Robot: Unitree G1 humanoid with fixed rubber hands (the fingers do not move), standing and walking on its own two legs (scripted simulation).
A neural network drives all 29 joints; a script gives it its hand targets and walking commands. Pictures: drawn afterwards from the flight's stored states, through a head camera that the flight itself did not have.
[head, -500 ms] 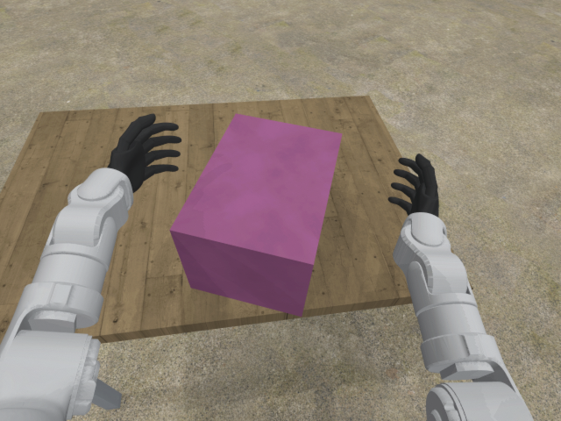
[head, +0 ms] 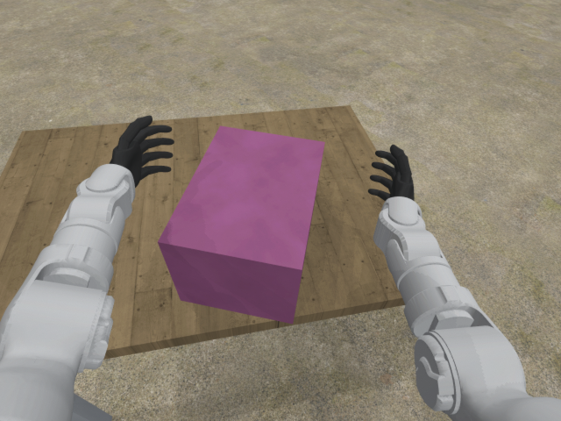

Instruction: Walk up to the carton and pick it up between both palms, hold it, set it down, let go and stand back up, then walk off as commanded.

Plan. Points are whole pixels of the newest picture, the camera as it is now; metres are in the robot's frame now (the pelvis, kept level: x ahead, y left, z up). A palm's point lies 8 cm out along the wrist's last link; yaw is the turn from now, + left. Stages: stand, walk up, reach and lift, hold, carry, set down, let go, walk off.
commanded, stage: reach and lift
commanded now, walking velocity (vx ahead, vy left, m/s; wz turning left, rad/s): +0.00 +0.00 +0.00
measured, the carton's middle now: (254, 219) +0.44 +0.02 +0.00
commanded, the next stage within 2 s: none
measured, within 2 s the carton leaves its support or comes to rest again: neither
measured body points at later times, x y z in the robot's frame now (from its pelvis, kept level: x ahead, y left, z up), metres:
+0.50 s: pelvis -0.01 +0.01 -0.02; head +0.06 +0.05 +0.43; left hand +0.46 +0.18 +0.05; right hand +0.38 -0.18 +0.01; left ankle +0.00 +0.09 -0.74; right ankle +0.00 -0.15 -0.74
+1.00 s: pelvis -0.02 +0.03 -0.02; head +0.06 +0.08 +0.42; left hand +0.46 +0.16 +0.03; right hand +0.39 -0.13 +0.02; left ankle +0.00 +0.09 -0.74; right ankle +0.00 -0.15 -0.74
